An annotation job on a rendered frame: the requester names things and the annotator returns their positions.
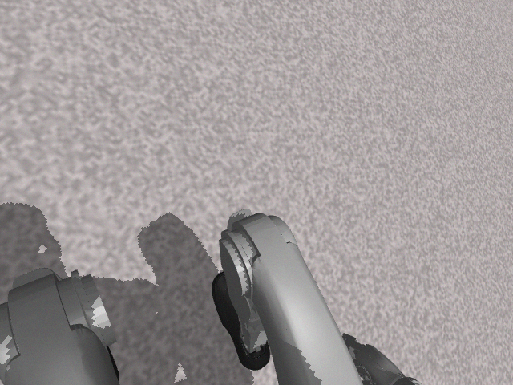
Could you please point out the right robot foot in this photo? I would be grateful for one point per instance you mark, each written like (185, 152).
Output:
(229, 319)

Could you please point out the right robot hand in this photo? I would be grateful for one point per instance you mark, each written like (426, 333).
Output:
(372, 365)

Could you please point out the left robot foot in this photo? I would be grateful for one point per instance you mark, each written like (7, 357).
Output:
(113, 362)

